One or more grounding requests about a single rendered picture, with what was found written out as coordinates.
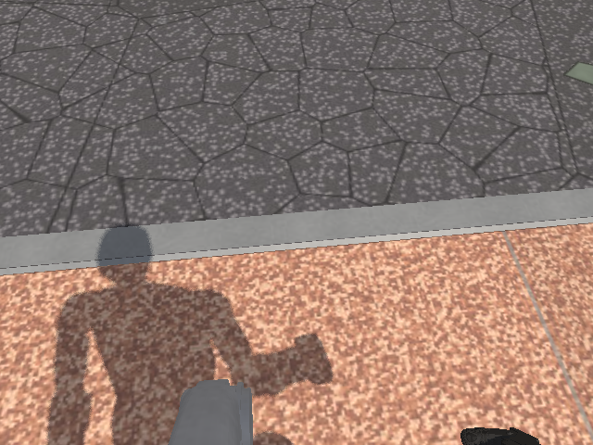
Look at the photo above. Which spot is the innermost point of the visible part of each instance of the robot left thigh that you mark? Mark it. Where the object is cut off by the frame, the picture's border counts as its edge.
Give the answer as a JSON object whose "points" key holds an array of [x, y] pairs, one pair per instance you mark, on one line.
{"points": [[214, 413]]}

